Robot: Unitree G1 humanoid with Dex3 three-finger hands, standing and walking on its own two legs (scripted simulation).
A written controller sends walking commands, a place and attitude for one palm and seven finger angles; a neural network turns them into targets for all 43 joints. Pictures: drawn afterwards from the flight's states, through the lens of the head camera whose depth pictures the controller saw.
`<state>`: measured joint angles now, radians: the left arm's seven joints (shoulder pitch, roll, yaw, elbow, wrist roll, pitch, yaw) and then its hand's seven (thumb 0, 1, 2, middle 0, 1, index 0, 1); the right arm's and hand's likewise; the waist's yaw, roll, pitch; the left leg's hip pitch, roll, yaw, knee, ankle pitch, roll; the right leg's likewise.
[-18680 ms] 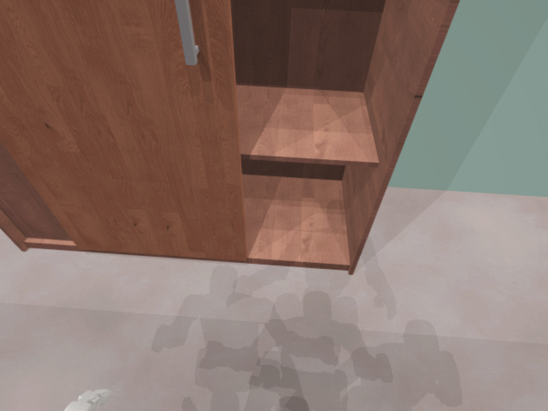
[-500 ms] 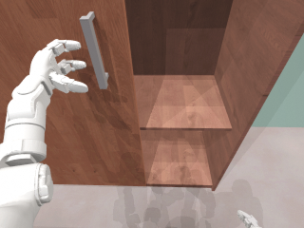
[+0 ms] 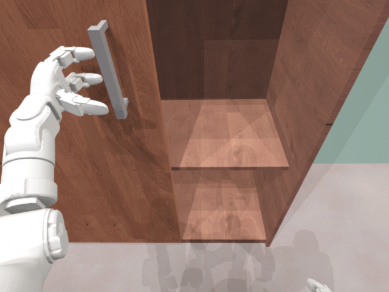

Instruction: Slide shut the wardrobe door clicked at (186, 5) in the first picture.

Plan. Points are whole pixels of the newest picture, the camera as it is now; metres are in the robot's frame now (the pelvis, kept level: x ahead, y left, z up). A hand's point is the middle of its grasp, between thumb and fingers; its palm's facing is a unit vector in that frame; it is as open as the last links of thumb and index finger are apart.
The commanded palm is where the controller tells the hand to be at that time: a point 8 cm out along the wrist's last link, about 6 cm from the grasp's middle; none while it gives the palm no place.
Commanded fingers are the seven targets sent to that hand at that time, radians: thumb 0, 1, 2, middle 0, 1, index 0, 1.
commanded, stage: feel for the door with the fingertips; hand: left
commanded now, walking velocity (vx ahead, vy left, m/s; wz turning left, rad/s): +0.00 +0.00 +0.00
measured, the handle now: (113, 73) +0.49 +0.19 +0.24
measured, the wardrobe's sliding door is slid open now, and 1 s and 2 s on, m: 0.43 0.43 0.43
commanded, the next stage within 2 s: slide the fingers in behind the handle in 0.30 s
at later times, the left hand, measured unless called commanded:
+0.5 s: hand (91, 79) +0.44 +0.21 +0.25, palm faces +0.05 -1.00 -0.04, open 13.8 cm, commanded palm +0.42 +0.26 +0.24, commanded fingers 0.00 -0.50 0.30 -0.30 -1.20 -0.30 -1.20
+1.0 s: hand (97, 86) +0.42 +0.19 +0.24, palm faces +0.05 -1.00 -0.03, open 14.0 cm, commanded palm +0.40 +0.24 +0.24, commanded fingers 0.00 -0.50 0.30 -0.30 -1.20 -0.30 -1.20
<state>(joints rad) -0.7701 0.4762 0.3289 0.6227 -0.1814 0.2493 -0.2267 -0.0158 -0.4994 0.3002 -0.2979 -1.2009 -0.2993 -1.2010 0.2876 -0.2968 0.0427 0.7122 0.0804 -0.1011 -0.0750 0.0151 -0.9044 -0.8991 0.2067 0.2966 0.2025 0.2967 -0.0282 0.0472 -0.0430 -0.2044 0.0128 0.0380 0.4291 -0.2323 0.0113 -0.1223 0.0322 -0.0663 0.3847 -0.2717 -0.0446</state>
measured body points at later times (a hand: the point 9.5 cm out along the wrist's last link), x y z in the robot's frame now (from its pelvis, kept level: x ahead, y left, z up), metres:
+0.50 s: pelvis -0.01 +0.01 +0.00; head +0.00 -0.01 +0.45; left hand +0.43 +0.27 +0.25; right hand +0.08 -0.26 -0.12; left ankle +0.00 +0.11 -0.74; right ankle -0.04 -0.09 -0.74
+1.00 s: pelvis -0.01 +0.02 +0.00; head -0.02 +0.00 +0.45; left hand +0.41 +0.25 +0.25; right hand +0.13 -0.24 -0.10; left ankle +0.00 +0.11 -0.74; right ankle -0.04 -0.09 -0.74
